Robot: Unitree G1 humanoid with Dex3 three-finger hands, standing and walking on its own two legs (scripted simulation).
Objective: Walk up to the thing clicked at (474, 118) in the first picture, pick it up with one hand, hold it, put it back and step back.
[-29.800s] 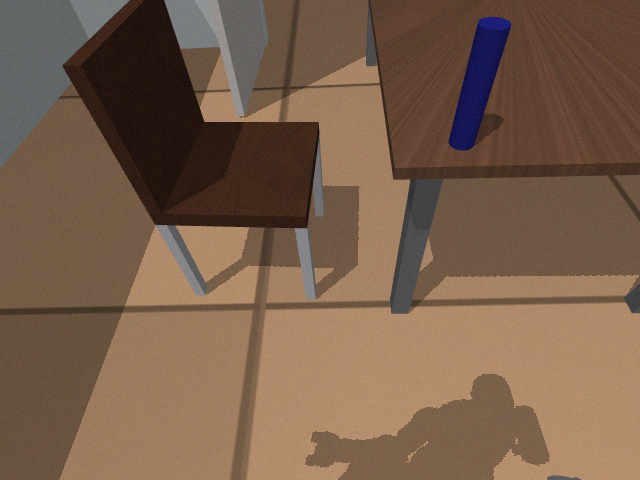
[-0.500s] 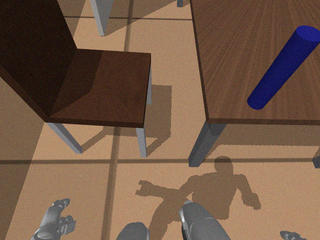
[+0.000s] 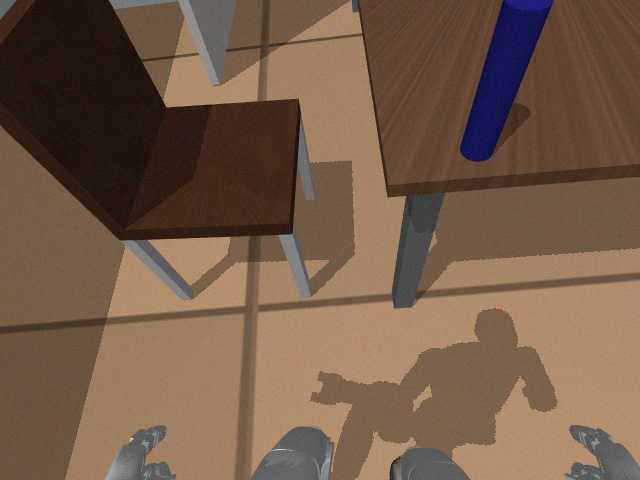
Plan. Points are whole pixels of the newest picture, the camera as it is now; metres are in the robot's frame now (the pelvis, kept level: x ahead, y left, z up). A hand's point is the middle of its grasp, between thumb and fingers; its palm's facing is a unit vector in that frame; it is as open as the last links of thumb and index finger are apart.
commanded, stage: step back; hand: right
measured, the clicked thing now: (497, 88) +0.57 -0.20 +0.11
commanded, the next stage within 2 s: none
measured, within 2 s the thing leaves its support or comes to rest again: neither
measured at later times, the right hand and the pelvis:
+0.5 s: hand out of the picture -0.01 -0.29 -0.14, palm faces -0.05 +0.90 -0.42, open 7.4 cm; pelvis -0.14 -0.02 -0.01, yaw -2 degrees
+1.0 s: hand out of the picture -0.20 -0.31 -0.17, palm faces -0.15 +0.91 -0.39, open 7.4 cm; pelvis -0.31 -0.04 -0.02, yaw +5 degrees
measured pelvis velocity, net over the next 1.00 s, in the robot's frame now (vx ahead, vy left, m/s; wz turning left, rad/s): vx -0.31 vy -0.04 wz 0.09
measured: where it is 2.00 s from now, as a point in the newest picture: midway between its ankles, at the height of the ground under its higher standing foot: outside the picture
